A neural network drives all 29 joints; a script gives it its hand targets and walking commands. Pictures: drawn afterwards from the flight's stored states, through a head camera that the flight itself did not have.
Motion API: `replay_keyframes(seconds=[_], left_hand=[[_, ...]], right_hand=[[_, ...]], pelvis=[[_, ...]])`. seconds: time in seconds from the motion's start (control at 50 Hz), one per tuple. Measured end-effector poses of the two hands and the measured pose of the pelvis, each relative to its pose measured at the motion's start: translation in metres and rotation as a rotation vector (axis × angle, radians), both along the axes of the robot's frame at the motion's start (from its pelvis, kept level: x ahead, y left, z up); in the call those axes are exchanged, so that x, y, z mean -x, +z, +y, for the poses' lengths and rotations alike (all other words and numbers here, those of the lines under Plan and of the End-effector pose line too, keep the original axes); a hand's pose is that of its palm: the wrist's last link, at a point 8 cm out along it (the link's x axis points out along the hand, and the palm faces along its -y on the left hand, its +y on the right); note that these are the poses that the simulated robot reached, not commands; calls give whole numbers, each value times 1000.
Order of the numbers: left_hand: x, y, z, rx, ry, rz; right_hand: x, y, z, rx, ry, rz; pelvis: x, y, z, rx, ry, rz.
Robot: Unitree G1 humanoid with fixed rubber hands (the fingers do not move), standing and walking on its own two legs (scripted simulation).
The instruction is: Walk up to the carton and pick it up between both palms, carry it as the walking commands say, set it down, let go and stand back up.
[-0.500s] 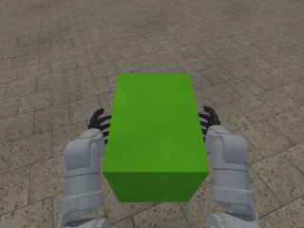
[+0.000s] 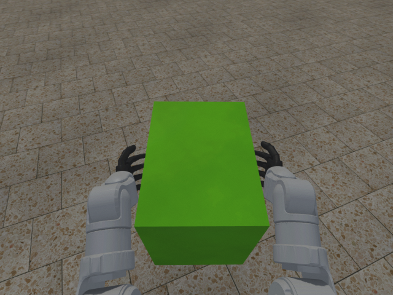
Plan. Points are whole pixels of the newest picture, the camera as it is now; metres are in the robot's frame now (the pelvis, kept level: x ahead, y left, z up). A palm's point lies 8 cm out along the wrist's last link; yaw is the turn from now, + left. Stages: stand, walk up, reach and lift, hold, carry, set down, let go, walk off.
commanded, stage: carry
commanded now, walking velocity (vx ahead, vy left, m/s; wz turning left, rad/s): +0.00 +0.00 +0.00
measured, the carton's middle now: (199, 184) +0.35 +0.00 +0.02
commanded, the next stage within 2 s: none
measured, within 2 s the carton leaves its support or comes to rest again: neither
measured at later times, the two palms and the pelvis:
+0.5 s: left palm (130, 179) +0.32 +0.14 +0.09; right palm (274, 175) +0.32 -0.16 +0.09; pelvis +0.01 -0.01 +0.00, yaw +0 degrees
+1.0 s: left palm (133, 176) +0.32 +0.13 +0.09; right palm (277, 172) +0.33 -0.16 +0.09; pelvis +0.01 -0.01 +0.00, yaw +0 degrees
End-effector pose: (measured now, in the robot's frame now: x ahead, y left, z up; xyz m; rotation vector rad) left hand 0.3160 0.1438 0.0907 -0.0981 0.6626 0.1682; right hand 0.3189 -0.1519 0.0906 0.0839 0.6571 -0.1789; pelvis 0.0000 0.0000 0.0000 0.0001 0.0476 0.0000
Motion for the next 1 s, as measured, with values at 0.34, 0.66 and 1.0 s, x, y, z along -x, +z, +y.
replay_keyframes(seconds=[0.34, 0.66, 1.0], left_hand=[[-4, -5, -4, -2, -2, -4], [-7, -1, -9, -6, -8, -14], [-9, 1, -12, -5, -9, -9]], right_hand=[[-4, -5, -4, 4, 3, -4], [-5, -1, -9, 6, 1, -14], [-7, 1, -12, 5, 0, -8]], pelvis=[[-6, 0, -5, 0, 0, -2], [-11, 1, -8, 0, -2, -4], [-14, 1, -11, -1, -4, -6]])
